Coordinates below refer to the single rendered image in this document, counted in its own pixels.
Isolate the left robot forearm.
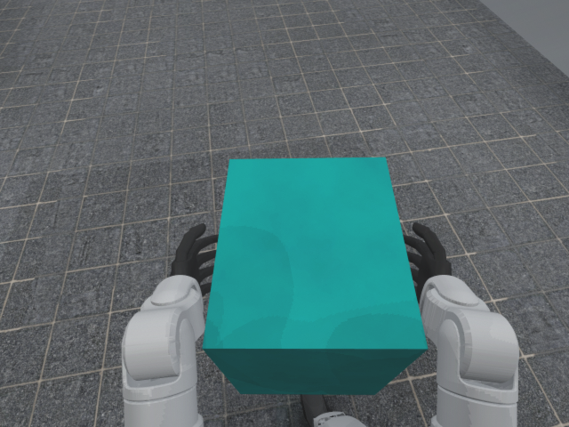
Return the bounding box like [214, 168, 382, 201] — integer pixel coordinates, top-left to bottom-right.
[122, 275, 205, 427]

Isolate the robot right hand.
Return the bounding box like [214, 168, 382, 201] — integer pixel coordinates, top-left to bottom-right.
[403, 222, 452, 304]

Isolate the right robot forearm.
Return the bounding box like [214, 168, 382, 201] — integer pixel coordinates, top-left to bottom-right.
[419, 275, 519, 427]

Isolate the carton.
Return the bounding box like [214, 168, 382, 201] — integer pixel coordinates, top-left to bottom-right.
[202, 157, 428, 395]

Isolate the right robot foot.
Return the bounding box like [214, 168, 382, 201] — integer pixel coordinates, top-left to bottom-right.
[300, 394, 328, 427]

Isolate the robot left hand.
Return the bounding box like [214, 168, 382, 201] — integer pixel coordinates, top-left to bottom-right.
[170, 223, 219, 296]

